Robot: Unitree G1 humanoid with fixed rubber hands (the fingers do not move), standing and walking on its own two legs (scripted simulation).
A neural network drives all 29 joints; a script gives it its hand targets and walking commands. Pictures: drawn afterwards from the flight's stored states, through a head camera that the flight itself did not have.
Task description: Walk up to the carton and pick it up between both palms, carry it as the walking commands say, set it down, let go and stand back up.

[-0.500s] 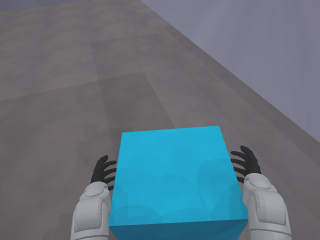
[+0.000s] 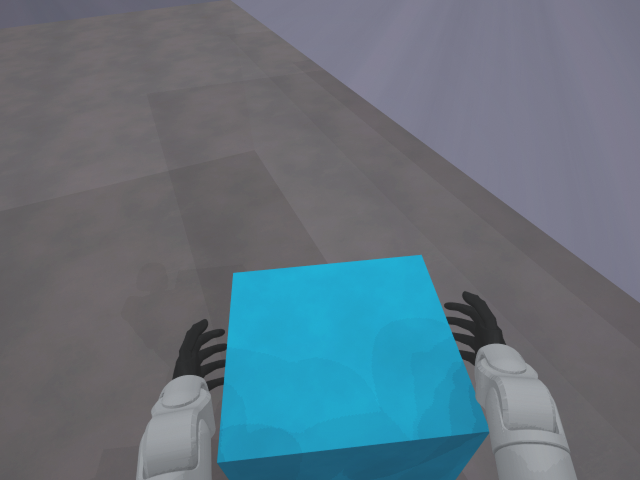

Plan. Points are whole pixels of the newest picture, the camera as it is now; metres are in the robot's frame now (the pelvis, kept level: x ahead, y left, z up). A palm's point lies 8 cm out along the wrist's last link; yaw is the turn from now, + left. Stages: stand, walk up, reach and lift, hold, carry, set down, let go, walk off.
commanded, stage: hold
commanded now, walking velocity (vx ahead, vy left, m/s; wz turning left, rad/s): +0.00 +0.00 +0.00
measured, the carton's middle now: (339, 381) +0.31 +0.02 -0.07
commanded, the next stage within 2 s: set down in 0.42 s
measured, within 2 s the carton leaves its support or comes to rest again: neither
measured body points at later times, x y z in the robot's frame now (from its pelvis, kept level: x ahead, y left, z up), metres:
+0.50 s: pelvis -0.01 +0.02 +0.00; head -0.07 +0.02 +0.45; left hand +0.28 +0.19 +0.04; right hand +0.32 -0.18 +0.05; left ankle +0.07 +0.15 -0.74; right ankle -0.03 -0.09 -0.74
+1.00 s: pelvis +0.01 +0.03 +0.00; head +0.07 +0.03 +0.44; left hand +0.31 +0.21 -0.03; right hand +0.34 -0.16 -0.03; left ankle +0.07 +0.15 -0.74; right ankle -0.03 -0.09 -0.74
